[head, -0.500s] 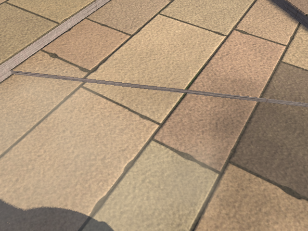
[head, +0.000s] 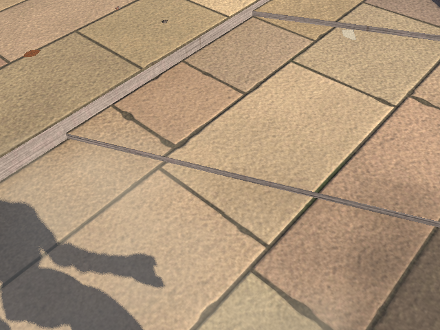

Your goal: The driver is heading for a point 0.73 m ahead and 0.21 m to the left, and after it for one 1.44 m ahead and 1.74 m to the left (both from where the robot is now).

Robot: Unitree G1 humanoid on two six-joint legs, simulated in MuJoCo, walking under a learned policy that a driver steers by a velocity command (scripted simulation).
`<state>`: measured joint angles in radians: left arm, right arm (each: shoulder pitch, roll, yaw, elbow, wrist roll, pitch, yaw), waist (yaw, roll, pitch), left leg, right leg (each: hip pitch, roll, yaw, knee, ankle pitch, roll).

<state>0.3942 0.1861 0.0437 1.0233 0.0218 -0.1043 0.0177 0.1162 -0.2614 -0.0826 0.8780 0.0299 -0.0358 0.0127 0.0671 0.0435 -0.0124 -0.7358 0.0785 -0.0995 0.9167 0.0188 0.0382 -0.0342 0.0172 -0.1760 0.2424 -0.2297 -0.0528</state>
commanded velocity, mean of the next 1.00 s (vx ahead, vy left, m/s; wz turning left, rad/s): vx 0.49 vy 0.00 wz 0.44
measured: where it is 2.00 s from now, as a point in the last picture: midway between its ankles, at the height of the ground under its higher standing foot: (164, 254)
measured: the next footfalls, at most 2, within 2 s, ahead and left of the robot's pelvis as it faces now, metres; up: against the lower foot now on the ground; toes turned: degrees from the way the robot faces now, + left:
left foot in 0.24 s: +0.31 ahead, +0.14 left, +0.00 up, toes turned +11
right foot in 0.72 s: +0.65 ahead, +0.03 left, +0.00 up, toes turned +26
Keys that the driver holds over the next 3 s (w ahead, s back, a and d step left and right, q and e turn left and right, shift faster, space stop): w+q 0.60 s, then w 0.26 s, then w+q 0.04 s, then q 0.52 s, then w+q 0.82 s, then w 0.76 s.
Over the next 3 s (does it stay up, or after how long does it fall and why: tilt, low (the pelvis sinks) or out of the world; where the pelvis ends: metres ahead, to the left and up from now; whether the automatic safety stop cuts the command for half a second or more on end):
stays up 0.95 0.84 -0.01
